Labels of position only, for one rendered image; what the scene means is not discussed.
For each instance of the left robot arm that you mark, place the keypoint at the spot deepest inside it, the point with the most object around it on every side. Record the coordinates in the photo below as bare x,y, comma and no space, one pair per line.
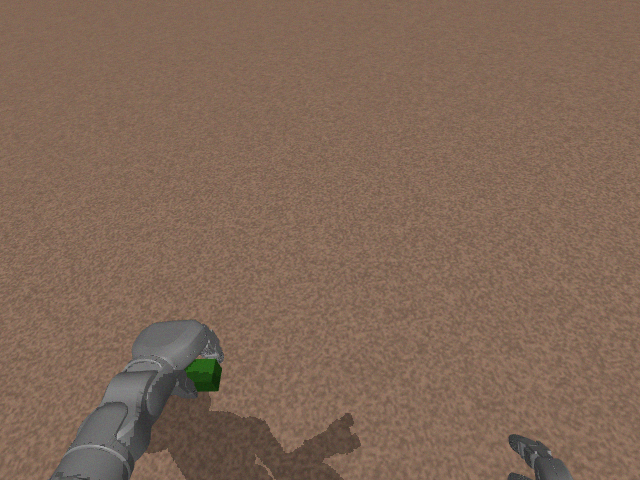
117,433

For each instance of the right robot hand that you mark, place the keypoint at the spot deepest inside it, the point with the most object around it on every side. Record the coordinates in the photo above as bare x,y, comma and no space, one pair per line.
539,458

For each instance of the small box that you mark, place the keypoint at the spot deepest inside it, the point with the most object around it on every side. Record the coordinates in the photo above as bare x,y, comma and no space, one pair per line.
205,373

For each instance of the left robot hand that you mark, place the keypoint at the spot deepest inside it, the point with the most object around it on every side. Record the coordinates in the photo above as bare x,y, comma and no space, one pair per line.
179,343

